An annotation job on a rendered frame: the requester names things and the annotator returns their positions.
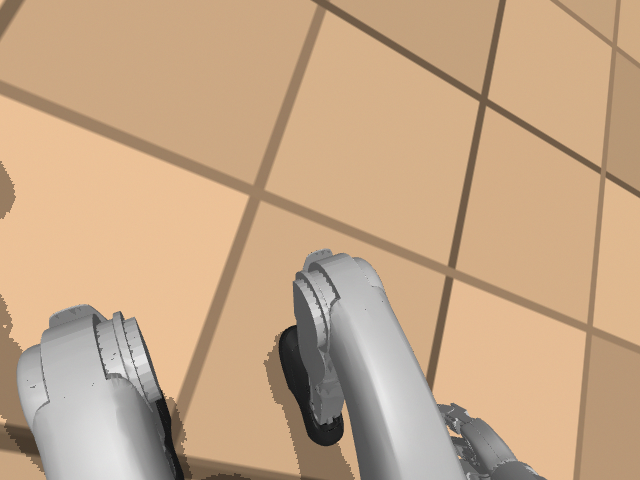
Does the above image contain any right robot arm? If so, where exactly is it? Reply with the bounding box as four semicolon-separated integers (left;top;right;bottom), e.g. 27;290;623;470
490;461;547;480

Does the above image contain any left robot foot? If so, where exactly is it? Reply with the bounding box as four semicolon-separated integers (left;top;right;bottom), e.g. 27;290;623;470
155;386;184;480

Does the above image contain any right robot hand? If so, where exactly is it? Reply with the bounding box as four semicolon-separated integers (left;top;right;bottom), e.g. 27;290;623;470
437;403;518;480

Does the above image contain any right robot foot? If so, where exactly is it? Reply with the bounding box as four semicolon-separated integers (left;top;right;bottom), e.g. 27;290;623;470
279;325;344;446

